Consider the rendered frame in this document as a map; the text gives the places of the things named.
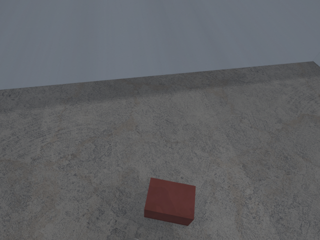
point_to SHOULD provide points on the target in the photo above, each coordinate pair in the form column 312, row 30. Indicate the carton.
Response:
column 170, row 201

